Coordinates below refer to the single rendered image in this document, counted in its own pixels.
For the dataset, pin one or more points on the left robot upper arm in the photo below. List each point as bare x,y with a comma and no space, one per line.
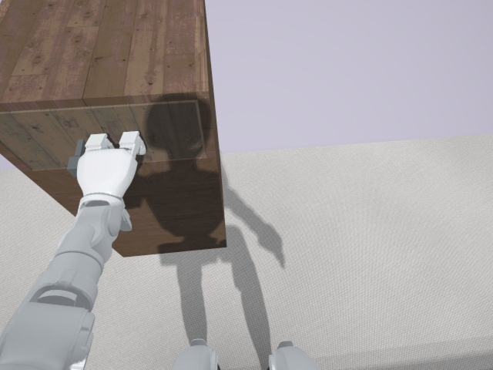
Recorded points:
49,337

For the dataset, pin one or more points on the robot left shin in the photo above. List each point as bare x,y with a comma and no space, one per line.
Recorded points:
198,342

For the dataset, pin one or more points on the right robot thigh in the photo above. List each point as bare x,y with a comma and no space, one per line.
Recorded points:
291,358

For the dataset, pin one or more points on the cabinet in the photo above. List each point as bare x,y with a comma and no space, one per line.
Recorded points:
72,53

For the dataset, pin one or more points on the handle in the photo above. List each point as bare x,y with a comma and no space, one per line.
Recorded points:
73,160

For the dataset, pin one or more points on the drawer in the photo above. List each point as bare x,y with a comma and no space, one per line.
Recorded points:
46,138

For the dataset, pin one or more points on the robot left forearm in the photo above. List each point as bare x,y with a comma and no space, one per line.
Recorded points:
73,273

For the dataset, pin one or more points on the left robot hand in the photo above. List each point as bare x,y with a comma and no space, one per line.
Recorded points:
104,169

